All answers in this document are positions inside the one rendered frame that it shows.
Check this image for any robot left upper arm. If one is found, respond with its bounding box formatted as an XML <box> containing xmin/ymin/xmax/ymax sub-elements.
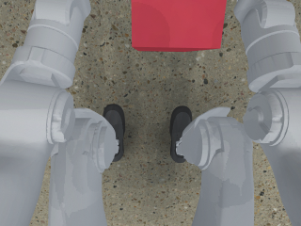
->
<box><xmin>0</xmin><ymin>79</ymin><xmax>76</xmax><ymax>226</ymax></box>

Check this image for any robot right forearm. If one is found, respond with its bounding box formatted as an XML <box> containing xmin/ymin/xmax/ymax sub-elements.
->
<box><xmin>233</xmin><ymin>0</ymin><xmax>301</xmax><ymax>93</ymax></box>

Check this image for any robot right upper arm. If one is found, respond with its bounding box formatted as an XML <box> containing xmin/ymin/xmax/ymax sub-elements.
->
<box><xmin>243</xmin><ymin>88</ymin><xmax>301</xmax><ymax>226</ymax></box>

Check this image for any robot left forearm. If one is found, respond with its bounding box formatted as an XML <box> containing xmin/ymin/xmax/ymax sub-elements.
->
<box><xmin>0</xmin><ymin>0</ymin><xmax>91</xmax><ymax>89</ymax></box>

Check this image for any carton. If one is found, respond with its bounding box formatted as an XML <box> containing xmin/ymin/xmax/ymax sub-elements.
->
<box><xmin>131</xmin><ymin>0</ymin><xmax>227</xmax><ymax>52</ymax></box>

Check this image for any right robot shin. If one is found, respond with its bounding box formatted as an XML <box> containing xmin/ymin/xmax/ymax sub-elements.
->
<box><xmin>176</xmin><ymin>106</ymin><xmax>253</xmax><ymax>164</ymax></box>

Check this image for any robot left thigh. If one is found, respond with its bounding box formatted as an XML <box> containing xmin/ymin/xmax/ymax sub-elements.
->
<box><xmin>48</xmin><ymin>118</ymin><xmax>113</xmax><ymax>226</ymax></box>

